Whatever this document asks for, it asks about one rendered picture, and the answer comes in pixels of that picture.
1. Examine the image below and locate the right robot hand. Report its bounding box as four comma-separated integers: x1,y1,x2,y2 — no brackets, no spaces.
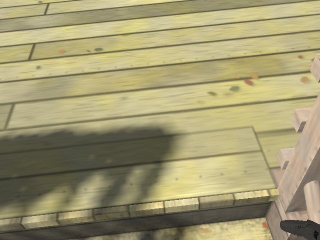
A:
280,220,320,240

